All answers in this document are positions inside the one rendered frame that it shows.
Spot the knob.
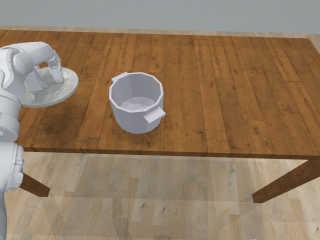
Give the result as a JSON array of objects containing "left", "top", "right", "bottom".
[{"left": 36, "top": 67, "right": 55, "bottom": 84}]

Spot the left robot upper arm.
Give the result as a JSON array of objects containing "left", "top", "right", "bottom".
[{"left": 0, "top": 141, "right": 24, "bottom": 240}]

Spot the pot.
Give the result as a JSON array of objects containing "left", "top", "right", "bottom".
[{"left": 109, "top": 72, "right": 166, "bottom": 134}]

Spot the robot left hand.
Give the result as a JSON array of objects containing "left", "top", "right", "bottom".
[{"left": 10, "top": 41, "right": 63, "bottom": 92}]

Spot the robot left forearm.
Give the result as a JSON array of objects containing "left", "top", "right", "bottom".
[{"left": 0, "top": 45, "right": 34, "bottom": 142}]

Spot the table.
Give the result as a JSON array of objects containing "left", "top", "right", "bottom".
[{"left": 0, "top": 29, "right": 320, "bottom": 204}]

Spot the lid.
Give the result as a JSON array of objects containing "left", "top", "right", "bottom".
[{"left": 21, "top": 67, "right": 79, "bottom": 108}]

